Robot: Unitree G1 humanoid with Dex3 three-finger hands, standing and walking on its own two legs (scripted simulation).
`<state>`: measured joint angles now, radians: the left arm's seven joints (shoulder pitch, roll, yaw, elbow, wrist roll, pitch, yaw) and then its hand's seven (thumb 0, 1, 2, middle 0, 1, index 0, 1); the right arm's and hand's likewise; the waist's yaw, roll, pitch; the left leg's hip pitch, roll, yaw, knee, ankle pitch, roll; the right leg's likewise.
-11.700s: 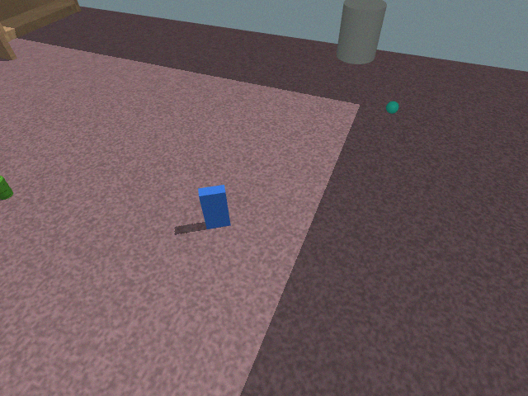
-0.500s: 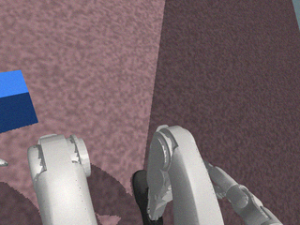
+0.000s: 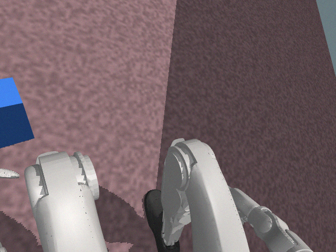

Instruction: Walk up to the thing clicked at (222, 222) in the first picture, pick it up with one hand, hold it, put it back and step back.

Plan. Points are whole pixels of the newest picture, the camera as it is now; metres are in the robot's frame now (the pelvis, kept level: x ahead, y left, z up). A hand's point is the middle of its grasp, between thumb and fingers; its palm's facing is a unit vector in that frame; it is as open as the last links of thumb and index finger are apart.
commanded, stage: rest palm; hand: left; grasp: from the side
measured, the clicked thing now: out of the picture +0.41 +0.31 -0.16
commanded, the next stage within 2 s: close in 0.14 s
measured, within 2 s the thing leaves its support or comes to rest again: leaves its support in 1.86 s
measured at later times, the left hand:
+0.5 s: hand out of the picture +0.39 +0.32 -0.14, palm faces +0.44 -0.90 +0.01, open 15.6 cm
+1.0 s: hand out of the picture +0.39 +0.33 -0.14, palm faces +0.45 -0.89 +0.00, open 11.1 cm
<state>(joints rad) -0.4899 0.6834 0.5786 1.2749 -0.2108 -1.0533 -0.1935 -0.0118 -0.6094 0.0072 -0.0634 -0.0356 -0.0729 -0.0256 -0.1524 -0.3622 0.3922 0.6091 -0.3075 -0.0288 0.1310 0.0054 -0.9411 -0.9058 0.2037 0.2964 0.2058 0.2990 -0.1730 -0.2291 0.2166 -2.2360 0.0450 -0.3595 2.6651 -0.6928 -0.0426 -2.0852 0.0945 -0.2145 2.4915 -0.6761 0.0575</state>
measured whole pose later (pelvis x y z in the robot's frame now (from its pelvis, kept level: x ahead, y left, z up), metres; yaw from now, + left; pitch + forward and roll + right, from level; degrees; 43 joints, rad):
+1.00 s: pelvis +0.00 +0.00 +0.00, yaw -1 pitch +13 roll -15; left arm -0.54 0.74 0.56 1.28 -0.18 -1.05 -0.08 0.00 -0.02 0.42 -0.55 -0.53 -0.56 -0.53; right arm -0.16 -0.36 0.43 0.58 -0.32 0.02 0.14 0.00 -0.89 -0.89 0.20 0.30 0.21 0.30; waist -0.18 -0.25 0.25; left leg -2.23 0.05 -0.38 2.66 -0.70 -0.04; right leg -2.07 0.10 -0.23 2.47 -0.67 0.06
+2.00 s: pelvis +0.00 +0.00 +0.02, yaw +0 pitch +18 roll -14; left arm -0.44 0.63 0.52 0.96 -0.14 -0.88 -0.05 0.01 -0.31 0.86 -0.81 -1.10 -0.84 -1.09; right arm -0.10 -0.32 0.33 0.63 -0.27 0.04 0.13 0.00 -0.92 -0.90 0.20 0.30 0.20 0.30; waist -0.14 -0.20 0.18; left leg -2.24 0.05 -0.35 2.60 -0.71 -0.05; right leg -2.08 0.08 -0.22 2.43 -0.70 0.05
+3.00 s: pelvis +0.02 -0.02 +0.09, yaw +8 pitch +31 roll -5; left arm -0.45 0.40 0.49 0.75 -0.17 -0.59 -0.17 0.00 -0.37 1.00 -0.81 -1.11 -0.84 -1.11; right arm 0.04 -0.28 0.03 0.69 -0.08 0.03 0.05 0.01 -0.92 -0.90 0.20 0.30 0.20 0.30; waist -0.07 -0.03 -0.10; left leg -2.17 0.06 -0.14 2.30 -0.68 -0.04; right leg -2.09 0.03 -0.08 2.26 -0.73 0.00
